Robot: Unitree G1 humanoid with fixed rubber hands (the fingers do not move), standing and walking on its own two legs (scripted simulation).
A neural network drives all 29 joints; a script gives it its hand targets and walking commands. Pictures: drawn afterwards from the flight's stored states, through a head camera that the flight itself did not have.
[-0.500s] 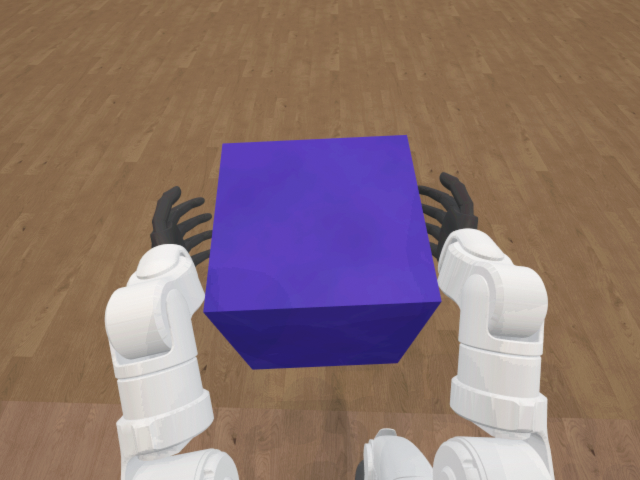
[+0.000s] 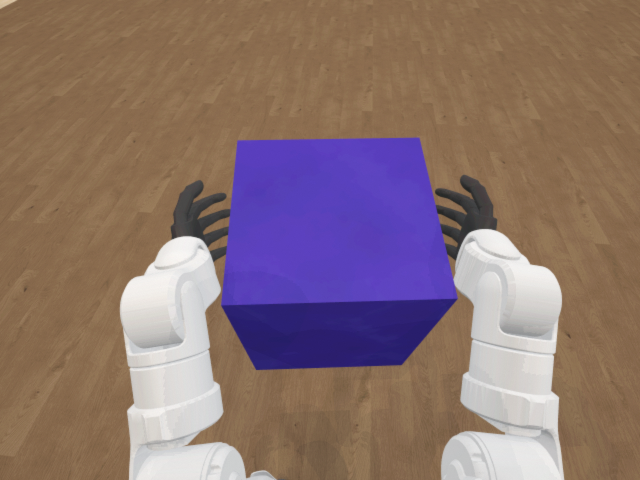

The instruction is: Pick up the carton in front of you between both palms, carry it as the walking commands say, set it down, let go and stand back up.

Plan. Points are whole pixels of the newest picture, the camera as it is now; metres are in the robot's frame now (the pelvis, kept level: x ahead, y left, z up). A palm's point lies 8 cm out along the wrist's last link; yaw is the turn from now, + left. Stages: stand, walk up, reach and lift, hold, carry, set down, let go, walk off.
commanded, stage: carry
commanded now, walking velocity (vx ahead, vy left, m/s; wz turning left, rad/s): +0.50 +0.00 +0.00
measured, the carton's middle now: (329, 266) +0.37 +0.00 +0.08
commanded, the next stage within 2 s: none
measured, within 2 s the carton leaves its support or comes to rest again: neither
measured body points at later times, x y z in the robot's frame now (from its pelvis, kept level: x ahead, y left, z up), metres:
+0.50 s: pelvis +0.30 -0.03 +0.02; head +0.30 -0.04 +0.47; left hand +0.65 +0.14 +0.16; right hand +0.66 -0.18 +0.15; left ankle +0.17 +0.09 -0.63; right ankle +0.36 -0.11 -0.70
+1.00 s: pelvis +0.63 +0.01 +0.04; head +0.64 +0.02 +0.49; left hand +0.90 +0.16 +0.11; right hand +0.89 -0.15 +0.11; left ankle +0.65 +0.09 -0.70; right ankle +0.53 -0.10 -0.62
